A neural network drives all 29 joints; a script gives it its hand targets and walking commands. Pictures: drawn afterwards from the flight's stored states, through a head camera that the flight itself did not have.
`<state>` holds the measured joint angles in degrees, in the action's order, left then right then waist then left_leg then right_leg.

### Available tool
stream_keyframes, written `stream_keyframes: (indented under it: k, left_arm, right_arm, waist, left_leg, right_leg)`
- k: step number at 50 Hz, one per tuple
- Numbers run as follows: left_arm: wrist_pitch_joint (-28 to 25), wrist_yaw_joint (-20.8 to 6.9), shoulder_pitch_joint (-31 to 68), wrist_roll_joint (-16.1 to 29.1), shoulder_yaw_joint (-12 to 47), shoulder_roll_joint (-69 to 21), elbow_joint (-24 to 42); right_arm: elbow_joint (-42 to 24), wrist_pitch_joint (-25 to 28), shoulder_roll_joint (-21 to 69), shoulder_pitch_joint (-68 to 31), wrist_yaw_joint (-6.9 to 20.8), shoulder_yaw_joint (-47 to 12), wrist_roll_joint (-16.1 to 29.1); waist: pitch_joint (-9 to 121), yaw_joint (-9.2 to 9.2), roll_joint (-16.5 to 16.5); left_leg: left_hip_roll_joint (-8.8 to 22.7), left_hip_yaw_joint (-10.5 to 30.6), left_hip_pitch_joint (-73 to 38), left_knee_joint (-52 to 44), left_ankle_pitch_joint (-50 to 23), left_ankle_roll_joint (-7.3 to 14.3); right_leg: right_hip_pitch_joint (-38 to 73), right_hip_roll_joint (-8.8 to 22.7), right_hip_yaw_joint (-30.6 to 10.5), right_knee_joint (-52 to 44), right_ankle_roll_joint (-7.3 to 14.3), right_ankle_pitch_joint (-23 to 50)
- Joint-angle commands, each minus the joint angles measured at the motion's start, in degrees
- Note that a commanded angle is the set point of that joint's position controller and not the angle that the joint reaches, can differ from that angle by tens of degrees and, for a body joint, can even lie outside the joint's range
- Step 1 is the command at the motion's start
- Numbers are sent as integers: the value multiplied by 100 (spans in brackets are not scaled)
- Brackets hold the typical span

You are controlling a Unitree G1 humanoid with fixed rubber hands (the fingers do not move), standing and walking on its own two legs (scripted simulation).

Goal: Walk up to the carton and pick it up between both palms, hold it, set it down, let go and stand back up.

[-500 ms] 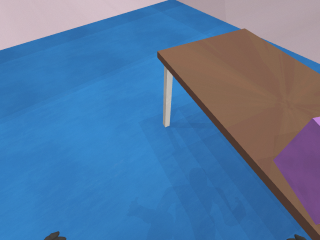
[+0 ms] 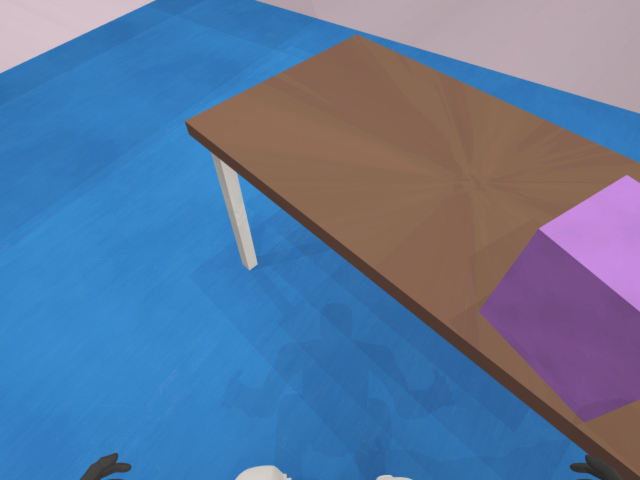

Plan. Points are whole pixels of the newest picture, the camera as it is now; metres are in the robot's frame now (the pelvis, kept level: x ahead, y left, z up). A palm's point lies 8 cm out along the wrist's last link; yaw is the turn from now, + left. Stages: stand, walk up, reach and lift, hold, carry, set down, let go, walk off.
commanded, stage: walk up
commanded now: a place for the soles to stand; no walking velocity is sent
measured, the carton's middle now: (604, 300) +0.36 -0.36 -0.01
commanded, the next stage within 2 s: none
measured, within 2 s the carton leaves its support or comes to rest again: neither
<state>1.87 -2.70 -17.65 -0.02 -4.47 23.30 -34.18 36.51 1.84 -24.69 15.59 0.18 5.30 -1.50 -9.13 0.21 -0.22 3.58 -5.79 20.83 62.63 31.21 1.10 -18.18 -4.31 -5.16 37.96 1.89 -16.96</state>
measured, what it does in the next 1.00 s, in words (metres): steps on the spot, turning right: left foot, then right foot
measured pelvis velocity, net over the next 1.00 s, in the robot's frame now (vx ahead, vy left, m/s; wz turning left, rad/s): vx -0.01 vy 0.02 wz -0.48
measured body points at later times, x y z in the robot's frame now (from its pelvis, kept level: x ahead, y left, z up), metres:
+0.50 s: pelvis -0.01 +0.04 +0.01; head +0.04 +0.07 +0.45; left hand +0.17 +0.30 -0.12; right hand +0.00 -0.32 -0.03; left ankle +0.06 +0.13 -0.72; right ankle -0.04 -0.15 -0.67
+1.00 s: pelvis -0.01 +0.02 +0.00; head +0.04 +0.04 +0.45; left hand +0.22 +0.24 -0.11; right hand -0.06 -0.34 -0.04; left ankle +0.06 +0.08 -0.72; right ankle -0.08 -0.14 -0.67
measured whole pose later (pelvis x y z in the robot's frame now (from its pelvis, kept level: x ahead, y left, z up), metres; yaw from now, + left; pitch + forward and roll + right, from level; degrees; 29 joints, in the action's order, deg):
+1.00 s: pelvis -0.01 +0.02 +0.00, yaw -27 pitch +0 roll -3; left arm 1.8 -1.0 -18.0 0.0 -4.6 23.9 -34.2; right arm 36.5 3.4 -24.8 16.9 -1.0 5.4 -1.3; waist -3.7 -0.1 -2.8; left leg 4.6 -5.1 22.4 39.1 17.2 1.8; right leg -26.7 -5.3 -8.8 54.6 1.1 -25.1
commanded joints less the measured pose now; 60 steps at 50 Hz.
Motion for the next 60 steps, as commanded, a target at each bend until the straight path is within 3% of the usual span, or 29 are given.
stream_keyframes:
  k: [1, 3, 6, 7, 8, 9, 10, 11, 12, 15, 19, 23, 28, 30, 31, 32, 33, 35, 37, 41, 43, 44, 45, 46, 48, 51, 54, 57, 60]
  left_arm:
    - [-109, 63, -346, -265, -364, 1277, 510]
    - [-43, 46, -219, -269, -365, 1247, 565]
    - [67, 10, 458, -282, -278, 1120, 916]
    - [96, 18, 590, -218, -217, 854, 968]
    - [93, 34, 513, -182, -114, 448, 934]
    - [168, 92, 209, -346, -178, 736, 764]
    - [221, 92, 214, -338, -276, 1139, 637]
    - [230, 48, 160, -288, -351, 1323, 547]
    - [203, -15, 145, -296, -344, 1185, 538]
    - [191, -96, -94, -209, -291, 892, 503]
    - [149, -72, -77, -176, -283, 920, 437]
    - [135, -93, -8, -256, -352, 1114, 317]
    - [40, -123, -732, -242, -485, 1274, -69]
    - [-14, -42, -1261, -262, -590, 1379, -302]
    - [-27, 34, -1321, -293, -626, 1651, -300]
    - [-63, 74, -748, -333, -626, 1768, 110]
    - [-39, 71, -271, -289, -671, 2061, 305]
    - [-62, 96, 516, -286, -585, 1812, 433]
    - [-106, 114, 279, -237, -431, 1481, 333]
    - [-170, 157, -409, -205, -339, 1377, 305]
    - [-98, 185, 127, -162, -282, 1224, 365]
    - [-112, 229, 148, -94, -179, 833, 388]
    - [-130, 248, 134, -76, -84, 370, 484]
    - [-82, 297, 7, -265, -230, 1097, 393]
    - [-134, 223, -246, -183, -328, 1305, 170]
    - [-165, 148, -420, -129, -315, 1063, 39]
    - [-194, 182, -445, -98, -234, 928, 69]
    - [-222, 191, -458, -137, -258, 1045, -35]
    - [-367, 219, -891, -122, -340, 1162, -266]
  right_arm:
    - [-533, 133, -867, -27, -135, 266, 147]
    - [-415, 141, -804, 16, -230, 238, 196]
    - [-144, 152, -836, 797, -369, 259, 225]
    - [-124, 174, -1020, 1119, -387, 309, 158]
    - [-110, 172, -1409, 1261, -447, 471, 87]
    - [-177, 148, -1800, 966, -484, 579, 51]
    - [-196, 156, -1816, 770, -486, 577, 80]
    - [-257, 163, -1573, 628, -497, 545, 127]
    - [-131, 174, -1327, 836, -540, 485, 114]
    - [-213, 153, -1271, 784, -450, 448, 53]
    - [-384, 126, -1367, 607, -236, 467, 1]
    - [-462, 171, -1571, 325, -174, 559, -17]
    - [-428, 89, -1657, -403, -160, 599, -121]
    - [-365, -43, -1199, -370, -163, 505, -143]
    - [-482, -95, -734, -573, -132, 279, -84]
    - [-525, -129, -776, -524, -121, 244, -24]
    - [-530, -115, -1155, -523, -131, 371, 58]
    - [-226, 5, -1373, -35, -155, 452, 85]
    - [-43, 70, -1153, 260, -120, 334, 80]
    - [-311, 216, -970, -72, -157, 280, 18]
    - [-68, 356, -819, 622, -197, 263, 48]
    - [32, 388, -1025, 1140, -225, 403, -90]
    - [32, 394, -1684, 1292, -266, 559, -145]
    - [-108, 398, -1940, 1007, -224, 580, -57]
    - [-262, 392, -1487, 466, -214, 465, -37]
    - [-184, 369, -1268, 576, -151, 339, -87]
    - [-434, 264, -1207, 255, -64, 348, -44]
    - [-599, 159, -1333, 51, 12, 402, -68]
    - [-606, 45, -1428, -309, 69, 425, -104]
  waist:
    - [516, -325, -1191]
    - [715, -360, -1212]
    - [1211, 147, -1022]
    - [1485, 385, -497]
    - [1746, 542, 924]
    - [1631, 340, 1293]
    - [1295, 253, 889]
    - [1069, 159, 439]
    - [1007, 128, 414]
    - [1096, 130, 814]
    - [861, 202, 1362]
    - [752, 282, 1127]
    - [1031, -232, 847]
    - [989, -545, -276]
    - [204, -761, -1868]
    - [-97, -465, -1695]
    - [-62, -399, -1360]
    - [-45, -40, -1123]
    - [361, -95, -1443]
    - [1046, -355, -1281]
    - [1208, 91, -961]
    - [1611, 354, -175]
    - [1551, 477, 1327]
    - [1269, 354, 803]
    - [715, 55, 440]
    - [928, 107, 1138]
    - [957, 45, 1259]
    - [935, 213, 1320]
    - [1125, -92, 1059]
  left_leg:
    - [-105, 571, 639, -990, 136, -81]
    - [-261, 318, 364, -1421, -118, -78]
    - [-381, 205, -1120, -2911, -1526, -35]
    - [23, 663, -2327, -3701, -2330, 81]
    - [1492, 1950, -3426, -4098, -2793, 177]
    - [2536, 2560, -2621, -4208, -2943, 406]
    - [2817, 2527, -2096, -4100, -3670, 631]
    - [2519, 2002, -2025, -3771, -4583, 600]
    - [1849, 1183, -2193, -3287, -5596, 190]
    - [1432, 369, -2024, -3370, -5043, 102]
    - [1530, 304, -1568, -3802, -3590, 499]
    - [1953, 465, -1138, -4028, -1340, 845]
    - [2098, -120, -47, -3498, -544, 781]
    - [1141, -532, 985, -1479, 474, 389]
    - [481, -620, 2175, 21, 1038, 43]
    - [212, 35, 2579, 631, 612, -174]
    - [260, 616, 2141, 695, 113, -140]
    - [235, 697, 1115, 375, -301, -164]
    - [178, 491, 1082, -365, -558, -131]
    - [-230, 542, 663, -1731, 172, -10]
    - [-392, 426, -1150, -3402, -1268, 35]
    - [161, 1153, -2471, -3814, -1672, 238]
    - [1893, 3041, -2959, -4305, -1544, 407]
    - [2632, 3439, -2237, -4407, -1147, 688]
    - [2036, 2274, -1457, -4277, -1280, 652]
    - [1083, 726, -1713, -3617, -3901, 328]
    - [1230, 522, -1477, -3652, -3634, 666]
    - [1219, 367, -1000, -3842, -1200, 956]
    - [1215, 290, -466, -3098, -912, 940]
  right_leg:
    - [443, 993, -2074, -1105, 1334, 3723]
    - [439, 933, -1909, -918, 1342, 4376]
    - [-445, 446, -1421, -261, 893, 3410]
    - [-1316, 211, -1303, 190, 561, 2102]
    - [-2371, -317, -585, 1199, 84, -456]
    - [-2393, -194, -315, 1960, -211, -1340]
    - [-2114, 181, -256, 2258, -288, -1395]
    - [-2057, 199, -203, 2555, -281, -1258]
    - [-2017, 327, -162, 2574, -191, -865]
    - [-1811, 262, 93, 2354, -246, -289]
    - [-1658, 507, 413, 1737, -303, -251]
    - [-1426, 647, 538, 1466, -235, -518]
    - [225, 580, 981, 357, 34, -643]
    - [1072, 174, 72, -472, 253, -1114]
    - [538, 731, -1568, -1503, 478, -2249]
    - [-457, 1396, -3532, -2426, 978, -3706]
    - [-867, 1550, -3736, -2859, 1192, -3938]
    - [-1056, 1183, -3049, -2274, 1206, -2511]
    - [-420, 663, -2067, -1479, 1094, -685]
    - [611, 1086, -2524, -742, 1433, 1673]
    - [-588, 754, -1820, 67, 1055, 2111]
    - [-1605, 455, -1370, 917, 638, 1076]
    - [-2786, -393, -608, 2035, 167, -1026]
    - [-2728, -6, -523, 2499, -90, -1450]
    - [-2360, 266, -384, 2687, -124, -1004]
    - [-1834, 209, -140, 2106, -146, -447]
    - [-1738, 242, 308, 1835, -217, -376]
    - [-1245, 339, 686, 1133, -218, -370]
    - [-38, 326, 731, -342, -98, -2]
